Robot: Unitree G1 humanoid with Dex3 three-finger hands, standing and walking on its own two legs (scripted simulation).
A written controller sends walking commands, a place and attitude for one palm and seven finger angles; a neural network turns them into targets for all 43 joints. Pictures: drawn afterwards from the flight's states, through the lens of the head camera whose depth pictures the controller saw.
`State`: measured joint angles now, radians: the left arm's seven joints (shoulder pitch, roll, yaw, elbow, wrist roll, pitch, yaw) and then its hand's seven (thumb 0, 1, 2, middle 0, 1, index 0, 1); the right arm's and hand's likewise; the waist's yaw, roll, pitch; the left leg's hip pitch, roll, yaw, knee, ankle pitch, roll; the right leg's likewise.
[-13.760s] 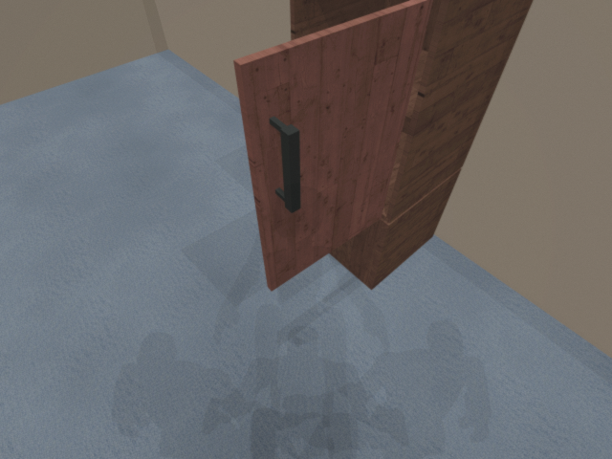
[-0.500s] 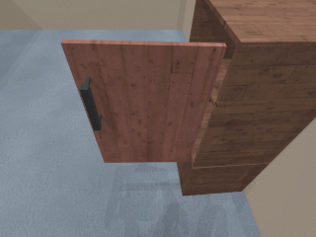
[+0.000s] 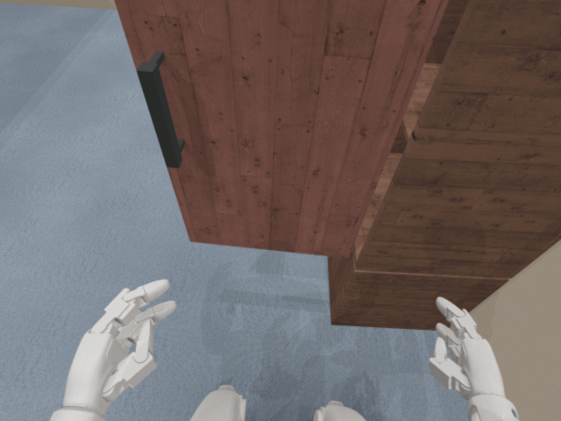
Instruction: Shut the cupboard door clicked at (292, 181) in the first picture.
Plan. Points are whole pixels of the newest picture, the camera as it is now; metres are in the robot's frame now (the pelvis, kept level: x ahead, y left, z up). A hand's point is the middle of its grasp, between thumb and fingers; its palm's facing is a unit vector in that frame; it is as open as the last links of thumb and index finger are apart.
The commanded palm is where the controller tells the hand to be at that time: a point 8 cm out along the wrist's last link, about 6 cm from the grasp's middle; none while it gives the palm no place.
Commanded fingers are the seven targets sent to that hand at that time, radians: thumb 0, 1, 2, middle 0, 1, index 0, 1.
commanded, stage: raise the hand and make a fist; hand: left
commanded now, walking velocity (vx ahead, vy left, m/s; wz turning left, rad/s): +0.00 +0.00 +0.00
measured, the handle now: (166, 113) +0.51 +0.23 +0.15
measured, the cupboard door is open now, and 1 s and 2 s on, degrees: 87 87 87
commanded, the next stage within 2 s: bring the fist close to the handle in 1.50 s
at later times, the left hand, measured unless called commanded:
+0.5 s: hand (126, 312) +0.22 +0.20 +0.09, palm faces +0.01 -1.00 -0.05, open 3.8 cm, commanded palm +0.19 +0.25 +0.10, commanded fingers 0.00 0.90 0.90 -1.04 -1.22 -1.04 -1.22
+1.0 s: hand (101, 280) +0.24 +0.22 +0.13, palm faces +0.01 -1.00 -0.05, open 3.1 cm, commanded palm +0.21 +0.27 +0.14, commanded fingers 0.00 0.90 0.90 -1.30 -1.50 -1.30 -1.50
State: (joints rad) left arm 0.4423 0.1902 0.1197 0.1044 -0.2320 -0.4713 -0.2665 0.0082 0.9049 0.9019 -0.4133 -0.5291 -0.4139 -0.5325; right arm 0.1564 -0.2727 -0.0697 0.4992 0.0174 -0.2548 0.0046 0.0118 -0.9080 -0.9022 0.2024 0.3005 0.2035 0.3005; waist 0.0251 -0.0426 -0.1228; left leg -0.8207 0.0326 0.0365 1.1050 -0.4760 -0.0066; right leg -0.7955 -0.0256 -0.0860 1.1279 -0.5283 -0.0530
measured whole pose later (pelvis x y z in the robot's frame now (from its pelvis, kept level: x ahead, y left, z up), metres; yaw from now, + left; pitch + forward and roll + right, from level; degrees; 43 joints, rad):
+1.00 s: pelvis +0.02 +0.03 +0.04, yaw +1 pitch +6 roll -2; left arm 0.36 0.26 0.16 -0.14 -0.28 -0.19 -0.24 0.02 0.90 0.90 -1.27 -1.46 -1.27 -1.47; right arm 0.24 -0.22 0.07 0.51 0.04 -0.23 -0.05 0.01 -0.90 -0.90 0.21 0.30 0.21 0.30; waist 0.03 0.04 -0.08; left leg -0.56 0.02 0.02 0.87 -0.41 0.03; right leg -0.50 -0.02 -0.10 0.82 -0.42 -0.01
